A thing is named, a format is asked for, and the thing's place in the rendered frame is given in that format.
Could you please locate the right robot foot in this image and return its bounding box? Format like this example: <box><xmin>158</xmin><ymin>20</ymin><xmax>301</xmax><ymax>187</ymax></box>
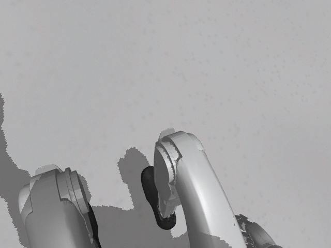
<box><xmin>141</xmin><ymin>166</ymin><xmax>176</xmax><ymax>230</ymax></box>

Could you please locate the left robot foot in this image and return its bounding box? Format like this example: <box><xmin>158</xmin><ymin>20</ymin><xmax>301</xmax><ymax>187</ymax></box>
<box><xmin>88</xmin><ymin>202</ymin><xmax>101</xmax><ymax>248</ymax></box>

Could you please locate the right robot hand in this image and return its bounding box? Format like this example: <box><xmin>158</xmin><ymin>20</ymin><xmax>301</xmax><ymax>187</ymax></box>
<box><xmin>235</xmin><ymin>214</ymin><xmax>276</xmax><ymax>248</ymax></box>

